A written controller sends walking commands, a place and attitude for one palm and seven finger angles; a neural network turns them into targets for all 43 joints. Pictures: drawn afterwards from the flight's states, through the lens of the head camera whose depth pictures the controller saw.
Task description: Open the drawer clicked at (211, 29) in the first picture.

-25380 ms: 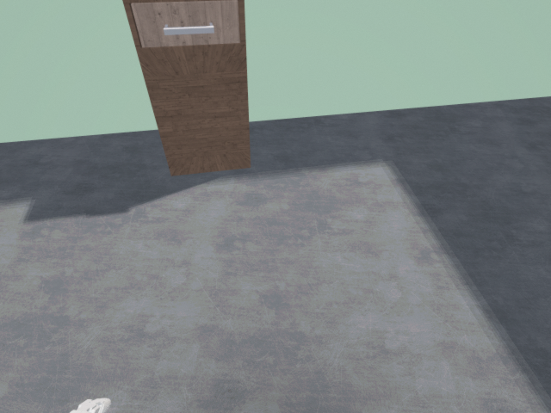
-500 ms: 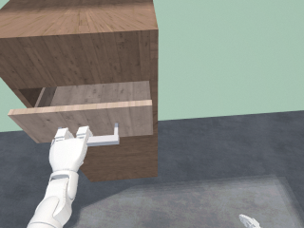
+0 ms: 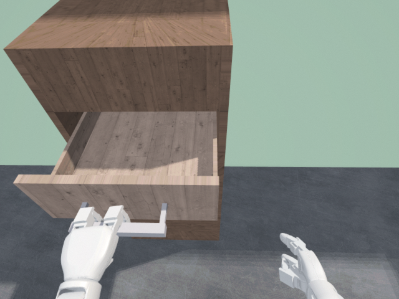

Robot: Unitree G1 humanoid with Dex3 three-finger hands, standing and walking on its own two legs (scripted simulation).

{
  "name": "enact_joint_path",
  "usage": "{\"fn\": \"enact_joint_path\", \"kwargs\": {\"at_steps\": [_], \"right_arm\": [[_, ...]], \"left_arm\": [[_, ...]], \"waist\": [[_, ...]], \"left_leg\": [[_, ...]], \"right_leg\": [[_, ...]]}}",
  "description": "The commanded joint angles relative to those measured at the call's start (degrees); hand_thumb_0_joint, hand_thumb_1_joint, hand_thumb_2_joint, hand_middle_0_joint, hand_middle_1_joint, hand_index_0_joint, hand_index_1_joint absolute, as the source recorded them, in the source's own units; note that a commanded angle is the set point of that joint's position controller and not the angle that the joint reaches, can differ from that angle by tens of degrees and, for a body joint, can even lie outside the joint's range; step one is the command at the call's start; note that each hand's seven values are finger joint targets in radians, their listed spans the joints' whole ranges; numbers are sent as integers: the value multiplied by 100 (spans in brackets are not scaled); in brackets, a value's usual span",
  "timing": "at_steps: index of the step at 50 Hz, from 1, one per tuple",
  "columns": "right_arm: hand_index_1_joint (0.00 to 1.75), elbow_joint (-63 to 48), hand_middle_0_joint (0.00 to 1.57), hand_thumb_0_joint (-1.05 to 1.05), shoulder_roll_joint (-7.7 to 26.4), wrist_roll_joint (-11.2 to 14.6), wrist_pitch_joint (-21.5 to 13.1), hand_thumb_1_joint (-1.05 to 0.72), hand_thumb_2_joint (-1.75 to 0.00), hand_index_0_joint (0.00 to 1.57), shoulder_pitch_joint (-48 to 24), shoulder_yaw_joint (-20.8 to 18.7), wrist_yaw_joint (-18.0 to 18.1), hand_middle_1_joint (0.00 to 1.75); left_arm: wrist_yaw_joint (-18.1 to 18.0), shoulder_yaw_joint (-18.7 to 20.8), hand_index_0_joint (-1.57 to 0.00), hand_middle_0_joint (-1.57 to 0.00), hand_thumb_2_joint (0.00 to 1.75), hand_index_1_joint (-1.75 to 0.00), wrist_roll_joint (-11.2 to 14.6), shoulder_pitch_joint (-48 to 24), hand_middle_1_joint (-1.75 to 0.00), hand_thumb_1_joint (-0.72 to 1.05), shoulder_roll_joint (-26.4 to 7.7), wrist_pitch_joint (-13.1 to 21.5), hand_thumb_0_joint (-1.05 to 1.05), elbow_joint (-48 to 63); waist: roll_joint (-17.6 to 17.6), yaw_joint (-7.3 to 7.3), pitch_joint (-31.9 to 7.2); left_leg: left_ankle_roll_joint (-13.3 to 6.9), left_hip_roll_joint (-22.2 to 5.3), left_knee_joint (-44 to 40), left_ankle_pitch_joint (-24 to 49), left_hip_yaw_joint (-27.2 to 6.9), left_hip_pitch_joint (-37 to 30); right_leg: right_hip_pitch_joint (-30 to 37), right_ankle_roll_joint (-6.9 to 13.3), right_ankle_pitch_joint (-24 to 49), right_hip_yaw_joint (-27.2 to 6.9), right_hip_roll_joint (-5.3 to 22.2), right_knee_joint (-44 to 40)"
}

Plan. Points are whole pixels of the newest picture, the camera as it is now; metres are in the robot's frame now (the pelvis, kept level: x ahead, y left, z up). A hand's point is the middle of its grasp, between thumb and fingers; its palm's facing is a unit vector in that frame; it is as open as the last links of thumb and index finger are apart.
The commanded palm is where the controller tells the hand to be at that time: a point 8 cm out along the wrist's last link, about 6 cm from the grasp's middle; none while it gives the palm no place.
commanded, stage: pull the drawer open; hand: left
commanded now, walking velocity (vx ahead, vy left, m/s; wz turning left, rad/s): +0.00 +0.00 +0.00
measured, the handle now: (121, 218) +0.26 +0.19 +0.02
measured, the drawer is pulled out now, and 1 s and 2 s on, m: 0.20 0.30 0.30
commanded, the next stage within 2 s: open the thumb to release the handle in 0.54 s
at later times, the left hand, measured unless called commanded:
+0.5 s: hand out of the picture +0.11 +0.20 +0.00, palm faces -0.02 -0.13 -0.99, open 5.9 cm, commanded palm +0.05 +0.20 +0.05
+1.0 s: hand out of the picture +0.11 +0.21 +0.00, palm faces +0.03 -0.09 -1.00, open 9.2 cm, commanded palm +0.08 +0.21 +0.05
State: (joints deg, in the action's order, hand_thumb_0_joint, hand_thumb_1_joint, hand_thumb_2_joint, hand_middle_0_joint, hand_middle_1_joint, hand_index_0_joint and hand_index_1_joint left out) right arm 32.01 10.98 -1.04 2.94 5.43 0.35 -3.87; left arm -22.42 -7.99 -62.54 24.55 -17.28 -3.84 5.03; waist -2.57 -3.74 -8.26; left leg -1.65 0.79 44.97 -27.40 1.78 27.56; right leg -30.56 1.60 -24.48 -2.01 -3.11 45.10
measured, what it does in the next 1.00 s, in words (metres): stands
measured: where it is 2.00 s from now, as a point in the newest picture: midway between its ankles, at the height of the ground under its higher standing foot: outside the picture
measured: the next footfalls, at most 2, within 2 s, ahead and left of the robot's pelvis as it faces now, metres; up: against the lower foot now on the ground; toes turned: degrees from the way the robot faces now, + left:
none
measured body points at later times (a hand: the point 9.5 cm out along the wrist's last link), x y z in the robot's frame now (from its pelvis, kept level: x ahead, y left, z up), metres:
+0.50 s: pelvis -0.02 -0.01 -0.02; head +0.01 -0.04 +0.43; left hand +0.10 +0.21 +0.06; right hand +0.19 -0.23 -0.11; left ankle -0.06 +0.10 -0.71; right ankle -0.03 -0.11 -0.71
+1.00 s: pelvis -0.04 -0.01 -0.01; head -0.02 -0.04 +0.44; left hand +0.10 +0.21 +0.06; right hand +0.17 -0.22 -0.11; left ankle -0.06 +0.10 -0.71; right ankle -0.03 -0.11 -0.71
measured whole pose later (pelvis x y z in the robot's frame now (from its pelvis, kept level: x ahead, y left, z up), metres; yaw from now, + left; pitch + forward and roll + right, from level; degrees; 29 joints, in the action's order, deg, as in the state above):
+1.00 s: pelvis -0.04 -0.01 -0.01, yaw +1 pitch +8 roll +1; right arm 33.1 12.6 -2.0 3.6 7.6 0.2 0.1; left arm -27.2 -6.0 -61.3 33.6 -19.6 -1.8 9.1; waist -2.8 -4.9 -7.1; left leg -0.8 1.1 50.5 -26.7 0.8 31.6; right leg -34.8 2.5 -24.2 -1.3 -3.0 51.3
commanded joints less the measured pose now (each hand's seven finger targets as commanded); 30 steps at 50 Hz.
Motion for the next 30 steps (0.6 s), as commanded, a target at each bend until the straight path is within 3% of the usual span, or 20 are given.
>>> {"fn": "enact_joint_path", "kwargs": {"at_steps": [1,7,11,13,14,17,19,21,25,27,30], "right_arm": [[30,-876,20,0,628,13,-250,-90,-90,20,-509,-227,-42,30],[30,-975,20,0,655,-68,-239,-90,-90,20,-527,-242,-132,30],[30,-1011,20,0,712,-98,-230,-90,-90,20,-469,-278,-159,30],[30,-1055,20,0,698,-121,-231,-90,-90,20,-475,-282,-200,30],[30,-1039,20,0,691,-127,-239,-90,-90,20,-471,-293,-196,30],[30,-1095,20,0,712,-150,-229,-90,-90,20,-526,-262,-159,30],[30,-1126,20,0,693,-152,-229,-90,-90,20,-534,-258,-150,30],[30,-1154,20,0,752,-149,-183,-90,-90,20,-561,-266,-110,30],[30,-1223,20,0,730,-176,-204,-90,-90,20,-544,-267,-117,30],[30,-1287,20,0,708,-174,-225,-90,-90,20,-562,-239,-103,30],[30,-1330,20,0,721,-173,-223,-90,-90,20,-553,-240,-108,30]], "left_arm": [[-302,503,-40,-40,90,-135,187,1483,-135,90,-620,286,0,1497],[-496,493,-40,-40,90,-135,131,2119,-135,90,-577,433,0,1880],[-716,734,-40,-40,90,-135,146,2609,-135,90,-755,532,0,2058],[-798,582,-40,-40,90,-135,161,2877,-135,90,-600,554,0,2164],[-825,657,-40,-40,90,-135,165,2945,-135,90,-658,577,0,2124],[-943,919,-40,-40,90,-135,202,3228,-135,90,-857,595,0,2186],[-945,842,-40,-40,90,-135,220,3422,-135,90,-746,618,0,2162],[-998,1085,-40,-40,90,-135,238,3336,-135,90,-979,583,0,2252],[-981,910,-40,-40,90,-135,228,3451,-135,90,-825,599,0,2279],[-1001,975,-40,-40,90,-135,261,3700,-135,90,-880,615,0,2340],[-952,892,-40,-40,90,-135,300,3784,-135,90,-810,642,0,2407]], "waist": [[173,-241,-1046],[106,-223,-864],[142,-268,-1074],[164,-248,-1063],[321,-243,-1000],[311,-285,-1009],[348,-270,-885],[144,-284,-887],[216,-242,-689],[203,-317,-763],[234,-281,-648]], "left_leg": [[140,-25,-167,3989,-257,-588],[118,-22,36,3626,-277,-335],[154,-14,178,3608,-309,-218],[142,-8,252,3528,-323,-165],[139,13,288,3380,-317,-80],[139,57,352,3121,-306,54],[118,76,385,2942,-297,143],[121,72,359,2753,-290,179],[105,79,398,2348,-306,151],[99,83,418,2303,-296,148],[88,75,414,2136,-308,185]], "right_leg": [[864,123,3476,-110,24,-126],[476,138,3158,-192,17,15],[397,167,3217,-327,3,142],[290,158,3165,-342,38,209],[214,157,3088,-385,28,216],[185,170,3067,-530,46,223],[106,170,2899,-495,45,218],[88,196,2677,-525,38,160],[-293,207,1945,-507,23,113],[-260,219,1853,-544,27,114],[-339,212,1660,-498,43,73]]}}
